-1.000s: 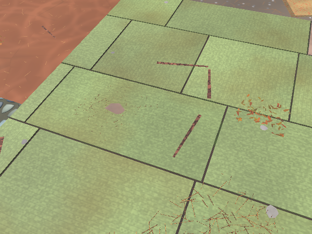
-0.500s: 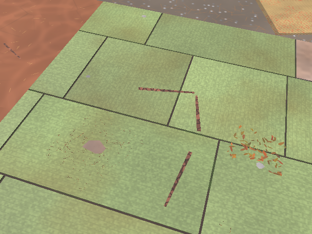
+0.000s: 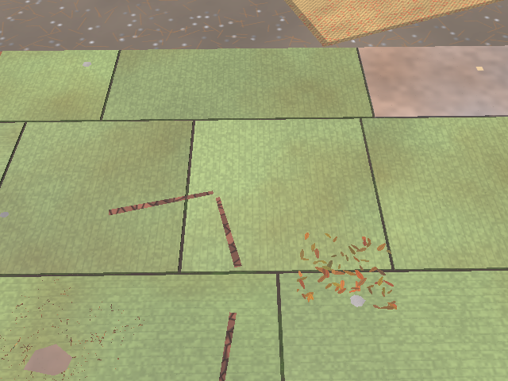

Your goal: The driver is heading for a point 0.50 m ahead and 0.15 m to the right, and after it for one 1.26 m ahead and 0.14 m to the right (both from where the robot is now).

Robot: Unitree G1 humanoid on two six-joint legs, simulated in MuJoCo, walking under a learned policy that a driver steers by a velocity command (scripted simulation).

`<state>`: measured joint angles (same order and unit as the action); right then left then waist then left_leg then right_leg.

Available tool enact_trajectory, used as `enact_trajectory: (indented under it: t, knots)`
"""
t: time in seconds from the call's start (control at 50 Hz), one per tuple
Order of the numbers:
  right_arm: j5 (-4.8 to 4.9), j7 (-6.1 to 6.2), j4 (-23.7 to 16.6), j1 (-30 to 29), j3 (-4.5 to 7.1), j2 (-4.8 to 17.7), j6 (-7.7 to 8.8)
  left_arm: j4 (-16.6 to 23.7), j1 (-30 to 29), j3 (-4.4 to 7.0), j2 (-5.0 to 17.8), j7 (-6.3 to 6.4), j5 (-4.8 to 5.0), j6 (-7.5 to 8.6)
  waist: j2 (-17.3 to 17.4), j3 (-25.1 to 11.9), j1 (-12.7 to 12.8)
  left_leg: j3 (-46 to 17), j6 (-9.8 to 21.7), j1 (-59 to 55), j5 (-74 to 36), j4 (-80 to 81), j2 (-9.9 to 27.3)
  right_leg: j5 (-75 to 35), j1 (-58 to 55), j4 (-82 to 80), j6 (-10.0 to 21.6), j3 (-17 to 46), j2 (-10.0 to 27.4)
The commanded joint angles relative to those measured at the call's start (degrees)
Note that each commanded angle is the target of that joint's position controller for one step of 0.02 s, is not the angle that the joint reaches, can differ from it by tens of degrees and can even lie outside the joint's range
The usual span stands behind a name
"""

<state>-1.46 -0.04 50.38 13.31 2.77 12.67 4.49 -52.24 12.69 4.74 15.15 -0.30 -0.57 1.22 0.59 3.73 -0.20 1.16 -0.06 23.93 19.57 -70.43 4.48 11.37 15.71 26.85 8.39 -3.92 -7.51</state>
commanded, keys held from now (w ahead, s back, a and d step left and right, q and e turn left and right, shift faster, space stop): w+e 0.06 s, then e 0.36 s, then w+e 0.08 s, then e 0.50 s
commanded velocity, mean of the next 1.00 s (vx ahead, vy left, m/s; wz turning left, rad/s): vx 0.18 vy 0.00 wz -0.59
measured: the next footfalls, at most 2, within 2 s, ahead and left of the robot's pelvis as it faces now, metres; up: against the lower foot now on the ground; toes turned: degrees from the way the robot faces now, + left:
left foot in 0.36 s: +0.36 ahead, +0.09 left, +0.00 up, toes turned -15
right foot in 0.82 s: +0.23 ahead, -0.11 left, +0.00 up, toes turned -34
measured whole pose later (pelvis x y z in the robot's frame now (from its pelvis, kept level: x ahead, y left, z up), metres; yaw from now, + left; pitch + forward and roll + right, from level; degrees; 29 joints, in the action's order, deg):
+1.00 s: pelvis +0.23 -0.02 +0.01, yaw -36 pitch +1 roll +2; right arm -1.4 0.4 41.7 12.1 3.4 17.6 -2.9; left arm -40.4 12.5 3.0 16.0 -0.5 -0.4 -2.0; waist 2.8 2.9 -0.3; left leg 0.6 -2.6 29.4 22.3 -58.9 1.8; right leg 11.4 14.7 25.6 4.7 3.1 -4.2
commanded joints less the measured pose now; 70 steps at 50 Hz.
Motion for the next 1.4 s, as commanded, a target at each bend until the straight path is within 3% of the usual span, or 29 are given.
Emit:
enact_trajectory:
  t: [0.02, 0.06, 0.16, 0.26, 0.3, 0.34, 0.36, 0.38, 0.4, 0.42, 0.44, 0.46, 0.5, 0.6, 0.76, 0.8, 0.82, 0.84, 0.86, 0.9, 0.94, 1.0, 1.16, 1.26, 1.3, 1.32, 1.34, 1.36, 1.4]
  knots:
    - [-1.40, -0.39, -3.42, 3.42, 1.15, 5.42, -1.49, 2.54, 2.56, 0.93, 5.90, 0.50, 0.93, 2.08, 0.85, -3.87, -1.68, -2.42, -1.86, 8.52, -1.70, 4.65, 2.55, -22.76, -8.36, -13.86, 9.27, 19.21, 16.08]
    - [-1.36, -0.71, -4.81, 0.66, 0.91, 4.82, -2.47, 2.28, 4.76, 1.31, 7.78, 0.33, 0.86, 2.64, -0.32, -3.25, -1.27, -1.31, -2.94, 9.89, -4.58, 8.93, 2.40, -23.47, -7.00, -14.53, 8.64, 17.84, 14.51]
    - [-0.47, -0.37, -8.77, -8.38, 0.37, 5.18, -2.79, 2.35, 9.72, 1.34, 8.63, 0.53, 0.69, 1.66, -3.60, -3.05, 1.91, 0.30, -3.56, 11.73, -12.57, 20.56, -0.72, -45.55, -9.72, -8.44, 3.34, 15.15, 11.64]
    - [0.34, 0.12, -11.46, -14.01, -0.34, 6.47, -2.27, 3.17, 12.47, 1.37, 8.85, 1.44, -0.03, 0.01, -5.60, -4.25, 4.73, -0.73, -1.79, 10.85, -14.33, 30.44, -4.57, -46.92, -16.31, -2.42, 1.52, 19.10, 11.94]
    - [0.44, 0.55, -10.74, -10.41, -0.12, 8.09, -1.66, 4.48, 9.99, 1.60, 9.39, 1.80, -0.49, -0.29, -6.16, -4.85, 2.78, -2.22, -0.32, 4.60, -12.54, 36.21, -5.86, -47.13, -15.79, 1.83, 0.01, 21.26, 11.78]
    - [0.15, 1.38, -8.42, -1.31, 0.55, 10.21, -0.63, 6.17, 5.37, 1.86, 10.52, 1.50, 0.15, 0.33, -5.81, -7.42, -2.38, -2.14, 1.91, -9.16, -18.34, 46.09, -6.60, -45.78, -12.04, 10.85, -2.94, 22.03, 8.88]
    - [-0.52, 1.95, -7.75, 5.47, 1.10, 12.83, 0.32, 8.21, 4.31, 1.17, 8.34, 1.06, 1.28, 1.03, -1.47, -12.76, -5.09, -8.91, 4.40, -23.18, -34.21, 47.20, 2.72, -31.52, -4.69, 22.66, -4.77, 20.76, 6.09]
    - [-0.51, 2.01, -9.08, 5.69, 1.33, 16.42, -0.08, 9.03, 11.84, 0.32, 2.84, 1.49, 1.92, 0.90, 11.35, -19.21, -0.71, -23.70, 9.87, -35.86, -70.83, 40.91, 21.45, 25.78, 7.13, 39.20, -5.90, 11.91, -3.26]
    - [0.96, 1.56, -9.72, 5.34, 1.85, 15.90, -1.40, 7.89, 18.28, 0.95, 6.99, 2.21, 1.02, -0.21, 13.37, -26.54, 1.10, -34.68, 16.76, -34.55, -68.72, 42.86, 26.07, 28.64, 10.25, 48.01, -5.98, 10.45, -2.29]
    - [1.32, 1.53, -11.27, 1.10, 0.66, 10.65, -2.17, 6.14, 15.42, 1.50, 9.25, 2.16, -0.40, -1.54, 4.87, -20.09, 1.80, -28.78, 15.99, -27.49, -54.86, 45.31, 21.91, 23.18, 11.27, 50.23, -6.67, 10.83, 1.18]
    - [1.13, 1.52, -11.70, -2.13, -0.46, 7.01, -2.62, 6.72, 11.36, 1.50, 9.16, 1.23, -1.05, -2.14, 2.67, -13.28, 1.66, -20.66, 13.07, -20.86, -37.78, 48.48, 16.33, 19.11, 12.22, 47.07, -7.17, 9.72, 3.23]
    - [0.33, 1.53, -11.81, -3.88, -0.76, 6.49, -3.10, 7.36, 9.49, 1.36, 8.01, 0.20, -1.01, -2.75, 4.54, -9.87, 2.04, -16.54, 10.78, -16.75, -21.25, 52.32, 12.58, 16.38, 12.51, 44.47, -7.76, 9.10, 5.04]
    - [-0.23, 1.66, -11.06, -4.08, 0.00, 8.78, -3.38, 8.10, 8.59, 0.86, 6.88, -1.71, -1.33, -4.03, 9.61, -5.83, 1.99, -12.07, 9.56, -9.93, -2.12, 58.59, 8.85, 12.38, 10.74, 41.30, -8.34, 6.76, 6.09]
    - [0.03, 1.48, -9.90, -1.18, 1.01, 10.19, -2.09, 10.55, 2.95, -0.17, 4.77, -2.21, -1.19, -4.18, 6.05, -5.20, 0.99, -5.63, 11.87, -11.28, -13.68, 58.65, 11.71, 10.56, 11.31, 30.53, -8.99, 5.06, 7.90]
    - [-0.11, 0.50, -10.29, -1.05, 2.51, 13.57, -4.42, 15.03, -2.06, -0.84, 5.11, -2.99, -0.33, -4.15, 8.34, -6.92, 0.04, 1.26, 9.02, -9.31, -9.84, 52.20, 13.81, 9.26, 0.41, 11.38, -6.71, -0.13, 7.55]
    - [0.08, 0.30, -9.76, 0.16, 2.57, 12.78, -5.16, 13.97, 1.71, -0.46, 5.82, -2.33, -0.66, -3.13, 3.77, -7.27, 1.80, 4.93, 3.98, -5.17, -8.01, 43.49, 11.96, 4.22, -7.93, 0.10, -5.07, 2.02, 6.39]
    - [-0.21, -0.20, -10.05, 2.46, 1.95, 9.56, -5.71, 14.09, 3.31, 0.37, 9.94, -1.37, -1.33, -2.37, -9.94, -6.04, 1.78, 10.54, -0.42, 1.34, 2.05, 29.03, 6.45, 4.65, -10.38, -11.93, -2.86, 18.17, 16.95]
    - [0.05, 0.51, -14.53, -0.67, 1.02, 7.41, -6.43, 15.56, 3.08, 2.54, 18.52, -0.91, -0.94, -2.66, -19.53, -2.35, 1.92, 8.21, -3.30, 13.60, 17.52, 19.76, -3.67, -6.54, -7.48, -14.43, 5.46, 37.59, 29.42]
    - [-0.24, 1.12, -14.12, -3.35, 1.60, 10.28, -7.23, 14.61, 6.01, 2.61, 16.14, -0.55, -0.88, -2.82, -10.69, -3.04, 4.19, 0.47, -3.03, 13.09, 15.99, 11.90, -1.84, -12.82, -7.40, -11.60, 8.57, 32.94, 28.08]
    - [1.06, 0.93, -12.70, -1.03, 1.65, 9.54, -7.06, 14.86, 0.07, 1.01, 11.22, -0.03, -0.45, -2.92, -8.05, -2.50, -0.15, -2.51, -2.38, 11.61, 6.64, 11.18, -0.90, -15.51, -6.01, -10.21, 5.72, 23.38, 20.48]
    - [-0.28, 0.76, -11.27, 1.13, 2.20, 10.91, -6.66, 15.87, -2.91, 0.43, 9.15, 0.34, 0.12, -2.65, -8.66, -5.60, -1.06, -1.69, -2.32, 9.93, 2.40, 9.37, -1.86, -23.26, -8.49, -8.41, 4.44, 19.91, 16.88]
    - [0.18, 0.51, -11.83, 0.12, 2.02, 9.81, -7.17, 15.29, 0.05, 0.70, 9.73, 0.08, 0.43, -2.22, -5.30, -7.92, -0.26, -2.40, -2.80, 10.11, 1.68, 9.58, -2.53, -26.84, -11.29, -7.30, 5.10, 21.15, 17.09]
    - [0.74, 0.88, -12.35, -2.70, 1.05, 8.08, -7.68, 13.67, 2.81, 0.14, 9.12, 0.43, -0.71, -2.18, -6.73, -6.70, 2.00, -2.11, -1.30, 3.14, 3.50, 22.72, -3.44, -23.13, -10.17, -6.88, 5.30, 23.49, 17.60]
    - [1.55, 1.49, -11.54, -0.63, 0.49, 7.19, -7.18, 12.60, 0.17, -0.56, 8.59, 0.51, -0.79, -2.49, -6.59, -6.25, 0.37, -0.89, 0.67, -8.56, 1.94, 36.93, -5.37, -23.58, -5.72, -4.41, 3.16, 24.78, 16.32]
    - [0.72, 1.96, -10.48, 1.95, -0.07, 6.47, -6.07, 12.36, -1.19, -1.46, 6.67, 0.94, 0.07, -2.38, -3.79, -6.54, -1.53, -3.64, 1.70, -19.47, -10.71, 51.81, -2.59, -14.63, -0.15, -2.66, -1.34, 24.39, 13.60]
    - [-0.54, 2.36, -11.08, 1.79, 0.06, 9.59, -5.20, 12.56, 0.53, -2.40, 3.56, 0.97, 0.09, -2.00, 3.98, -7.72, -0.08, -13.66, 3.41, -23.05, -13.51, 55.69, 7.45, -4.95, 2.99, 2.33, -4.23, 20.74, 9.58]
    - [-0.02, 1.86, -12.10, -3.04, 0.34, 12.74, -4.99, 11.78, 3.02, -2.29, 3.73, 1.00, 0.42, -2.34, 8.95, -5.01, 2.92, -20.08, 8.59, -15.89, -22.52, 55.60, 13.64, 8.35, 2.54, 2.19, -5.58, 13.26, 2.32]
    - [0.54, 1.37, -11.73, -4.34, -0.07, 10.48, -4.91, 10.37, 3.28, -2.01, 5.46, 0.86, -0.58, -2.80, 9.54, -4.63, 2.66, -18.47, 11.13, -11.14, -23.00, 54.42, 13.64, 11.30, -3.57, 3.70, -6.05, 11.19, 4.11]
    - [0.56, 0.96, -11.20, -5.51, -0.86, 8.60, -4.78, 9.34, 0.95, -2.26, 4.86, 0.31, -0.57, -2.78, 8.62, -2.86, 2.46, -12.16, 6.62, -10.21, -16.78, 53.18, 6.48, 0.89, -6.80, -2.92, -5.96, 12.26, 4.95]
